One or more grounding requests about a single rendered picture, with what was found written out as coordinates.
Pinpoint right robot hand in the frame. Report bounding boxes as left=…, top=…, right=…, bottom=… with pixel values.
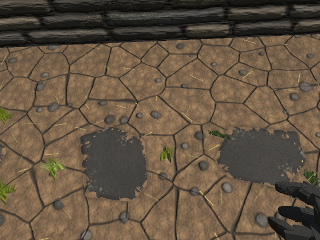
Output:
left=267, top=181, right=320, bottom=240

